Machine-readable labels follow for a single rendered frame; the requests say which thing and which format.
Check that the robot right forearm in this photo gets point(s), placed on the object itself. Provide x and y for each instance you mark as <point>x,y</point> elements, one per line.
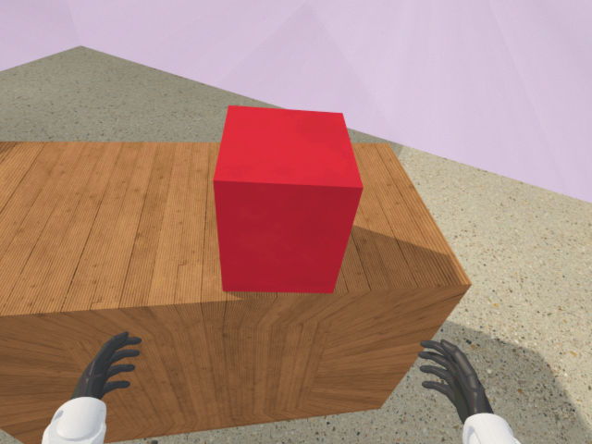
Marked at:
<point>487,428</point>

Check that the robot left forearm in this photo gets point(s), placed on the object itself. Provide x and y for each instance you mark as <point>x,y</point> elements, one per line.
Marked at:
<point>79,421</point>

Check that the right robot hand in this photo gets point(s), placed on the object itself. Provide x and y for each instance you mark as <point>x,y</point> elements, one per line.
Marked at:
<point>464,389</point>

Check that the carton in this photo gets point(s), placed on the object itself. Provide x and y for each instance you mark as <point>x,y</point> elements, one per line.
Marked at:
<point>287,188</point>

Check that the left robot hand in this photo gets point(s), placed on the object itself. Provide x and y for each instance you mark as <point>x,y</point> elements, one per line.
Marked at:
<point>92,382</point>

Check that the pedestal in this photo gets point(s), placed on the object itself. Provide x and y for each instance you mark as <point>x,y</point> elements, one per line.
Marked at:
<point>99,238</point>

